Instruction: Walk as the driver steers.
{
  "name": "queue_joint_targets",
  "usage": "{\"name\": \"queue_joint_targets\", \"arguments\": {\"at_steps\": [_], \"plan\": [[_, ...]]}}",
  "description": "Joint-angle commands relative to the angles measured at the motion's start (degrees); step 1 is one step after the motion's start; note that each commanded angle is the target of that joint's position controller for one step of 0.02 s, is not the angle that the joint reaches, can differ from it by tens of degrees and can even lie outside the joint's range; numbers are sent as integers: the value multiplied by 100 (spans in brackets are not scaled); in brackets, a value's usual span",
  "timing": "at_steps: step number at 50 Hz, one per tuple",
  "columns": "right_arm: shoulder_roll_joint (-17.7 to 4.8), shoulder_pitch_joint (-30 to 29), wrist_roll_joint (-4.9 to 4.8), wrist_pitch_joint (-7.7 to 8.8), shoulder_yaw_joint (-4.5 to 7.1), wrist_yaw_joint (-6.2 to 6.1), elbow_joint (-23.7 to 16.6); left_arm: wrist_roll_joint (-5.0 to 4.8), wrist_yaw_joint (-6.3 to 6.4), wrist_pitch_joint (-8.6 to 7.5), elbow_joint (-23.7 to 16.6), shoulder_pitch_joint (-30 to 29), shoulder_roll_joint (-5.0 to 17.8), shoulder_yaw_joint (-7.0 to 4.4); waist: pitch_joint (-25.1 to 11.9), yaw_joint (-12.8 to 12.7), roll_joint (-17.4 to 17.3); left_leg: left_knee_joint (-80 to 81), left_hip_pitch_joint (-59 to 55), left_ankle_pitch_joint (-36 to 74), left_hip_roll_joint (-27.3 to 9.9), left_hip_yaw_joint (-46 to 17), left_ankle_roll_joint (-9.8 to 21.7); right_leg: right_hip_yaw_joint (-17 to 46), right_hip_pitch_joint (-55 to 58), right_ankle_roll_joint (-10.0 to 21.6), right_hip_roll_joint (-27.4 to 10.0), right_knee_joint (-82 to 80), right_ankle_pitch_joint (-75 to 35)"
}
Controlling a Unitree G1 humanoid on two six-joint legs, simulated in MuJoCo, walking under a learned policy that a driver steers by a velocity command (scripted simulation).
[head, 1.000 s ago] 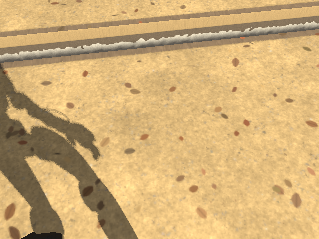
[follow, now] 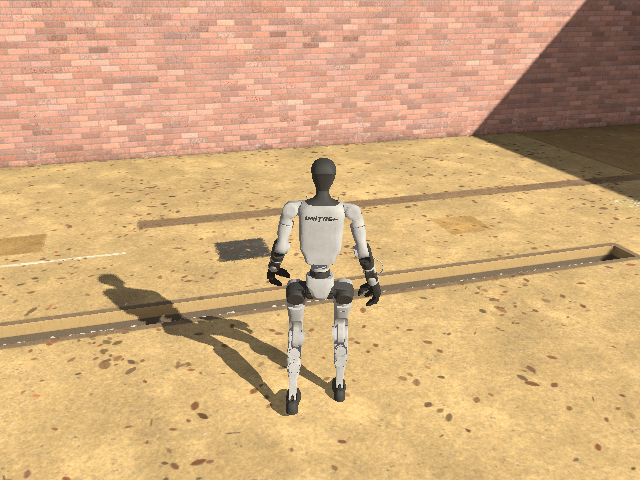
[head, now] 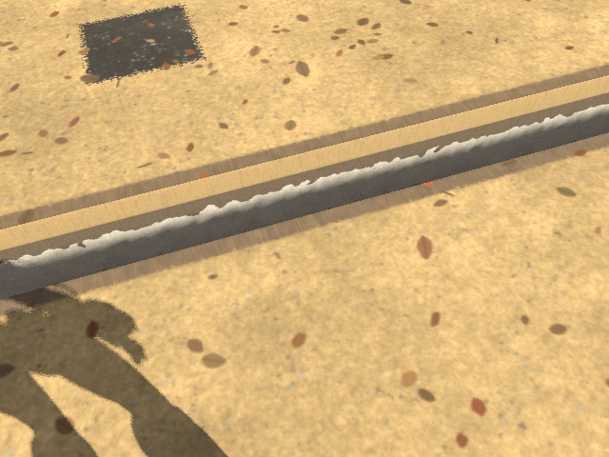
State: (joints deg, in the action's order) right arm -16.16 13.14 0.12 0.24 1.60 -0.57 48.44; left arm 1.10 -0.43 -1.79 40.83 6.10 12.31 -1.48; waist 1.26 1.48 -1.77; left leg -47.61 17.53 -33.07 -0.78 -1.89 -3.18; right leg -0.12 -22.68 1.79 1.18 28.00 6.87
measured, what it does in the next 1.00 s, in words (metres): steps on the spot: left foot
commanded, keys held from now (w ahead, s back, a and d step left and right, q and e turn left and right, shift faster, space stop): no key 1.00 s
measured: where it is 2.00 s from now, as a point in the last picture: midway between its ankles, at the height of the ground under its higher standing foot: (324, 444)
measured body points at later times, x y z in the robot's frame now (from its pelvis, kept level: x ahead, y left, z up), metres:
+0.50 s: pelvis +0.05 +0.02 +0.00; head +0.06 +0.02 +0.45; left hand +0.15 +0.28 -0.13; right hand +0.10 -0.23 -0.14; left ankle +0.01 +0.15 -0.73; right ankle +0.08 -0.10 -0.73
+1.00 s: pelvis +0.05 +0.03 +0.01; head +0.06 +0.03 +0.45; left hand +0.11 +0.29 -0.15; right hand +0.06 -0.22 -0.15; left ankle +0.01 +0.15 -0.73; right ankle +0.08 -0.10 -0.73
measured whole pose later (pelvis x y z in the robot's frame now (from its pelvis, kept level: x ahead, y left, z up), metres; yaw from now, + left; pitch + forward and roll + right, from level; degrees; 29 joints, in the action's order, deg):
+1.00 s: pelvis +0.05 +0.03 +0.01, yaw -1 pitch -2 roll +0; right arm -11.6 16.1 0.4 0.6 0.7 -1.9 60.7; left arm -0.1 2.4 1.4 64.2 7.8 12.4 -2.7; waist 2.4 -0.1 0.1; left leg -27.0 7.0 -18.4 -0.4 0.6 -0.3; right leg 1.9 -14.3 -1.2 -0.7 27.5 11.6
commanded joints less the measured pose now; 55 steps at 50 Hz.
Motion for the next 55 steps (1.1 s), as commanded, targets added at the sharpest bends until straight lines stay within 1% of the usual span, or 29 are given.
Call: {"name": "queue_joint_targets", "arguments": {"at_steps": [1,2,3,4,5,6,7,8,9,10,11,13,14,17,23,29,36,50,51,52,53,54,55], "plan": [[-461,506,3,-191,144,-117,-95,34,27,33,-225,-264,908,-241,-704,124,996,277,65,454,-269,-95,-145,1511,677,969,-1379,-1061,-903],[-370,594,13,-196,128,-122,-5,47,44,54,-194,-333,870,-238,-725,155,1033,594,-272,902,-213,9,-129,1275,480,914,-1232,-1081,-705],[-307,670,27,-188,122,-116,76,34,62,70,-145,-355,820,-229,-770,194,1004,976,-565,1410,-159,109,-94,1100,386,861,-1122,-1057,-396],[-259,709,48,-176,118,-102,139,-4,75,84,-93,-370,768,-215,-782,227,962,1421,-859,1931,-102,204,-36,973,289,780,-1026,-1019,89],[-254,646,98,-172,115,-87,150,-40,79,90,-12,-278,686,-192,-738,207,895,1779,-1060,2265,-75,236,45,892,195,612,-901,-1010,791],[-346,485,179,-169,117,-83,79,-43,75,84,107,-103,575,-157,-573,130,733,2041,-1098,2485,-244,48,166,844,64,339,-761,-1008,1514],[-553,321,175,-165,139,-107,-35,-4,67,86,173,-11,576,-153,-285,-18,463,2311,-824,2136,-518,-204,324,751,36,120,-574,-890,2005],[-801,159,94,-155,220,-121,41,-18,82,93,181,73,581,-180,8,-221,-180,2358,-55,1049,-460,-185,492,447,361,-40,-293,-784,1724],[-585,36,85,-98,179,-113,26,3,115,90,222,-66,654,-189,114,-133,-205,2562,371,678,-403,-203,483,399,777,-94,-264,-515,1316],[-446,-2,113,-36,138,-118,68,-22,141,85,254,-65,638,-207,79,-172,-270,2657,455,775,-414,-213,408,378,982,-55,-273,-379,984],[-416,-38,113,24,128,-115,95,-38,165,92,327,-21,600,-207,54,-192,-305,2657,410,1076,-385,-185,334,389,1083,-6,-299,-306,678],[-380,55,74,119,115,-104,177,-37,176,96,466,89,596,-222,-92,-164,-212,2535,144,1580,-357,-139,277,357,1164,42,-290,-197,96],[-396,126,58,137,117,-102,226,-46,173,94,530,108,592,-228,-154,-140,-140,2483,52,1767,-339,-116,274,349,1215,49,-296,-159,-155],[-395,225,38,128,110,-112,337,-79,167,104,720,124,589,-243,-232,-99,-2,2397,-126,2163,-292,-60,294,332,1317,37,-305,-91,-619],[-348,277,20,85,89,-122,517,-106,207,174,1114,164,636,-267,-213,-90,162,2389,-296,2564,-232,9,323,314,1440,-4,-308,-72,-933],[-282,298,17,73,72,-116,692,-119,261,238,1461,145,673,-272,-144,-110,167,2466,-371,2687,-189,62,333,309,1517,-34,-314,-122,-944],[-217,356,23,66,51,-123,874,-123,291,273,1785,94,671,-260,-46,-131,132,2578,-381,2532,-153,103,334,292,1514,-62,-305,-211,-748],[-101,631,25,75,-5,-154,1145,-121,306,281,2207,169,598,-202,115,-159,141,2716,-284,2082,-106,142,346,258,1399,-105,-275,-343,-322],[-65,759,18,67,-10,-164,1215,-121,308,287,2272,266,535,-184,4,-157,105,2784,-320,1492,-72,166,377,161,1431,-105,-189,-320,270],[-153,808,-14,48,23,-184,1233,-145,313,293,2297,295,550,-192,105,-146,10,2860,-234,639,-75,95,476,4,1271,-95,-36,-154,1118],[-321,761,-43,32,78,-209,1178,-170,313,279,2296,303,580,-211,278,-128,-174,2971,-139,-273,-190,-131,644,-164,932,-72,116,100,1994],[-435,810,-71,36,118,-227,1129,-165,300,230,2237,199,584,-215,501,-63,-333,3204,-82,-1019,-455,-518,840,-243,491,-47,170,384,2397],[-594,983,-110,72,178,-233,1130,-167,263,140,2139,27,502,-200,668,37,-619,3542,-170,-1501,-911,-1141,1096,-359,81,-45,183,888,2204]]}}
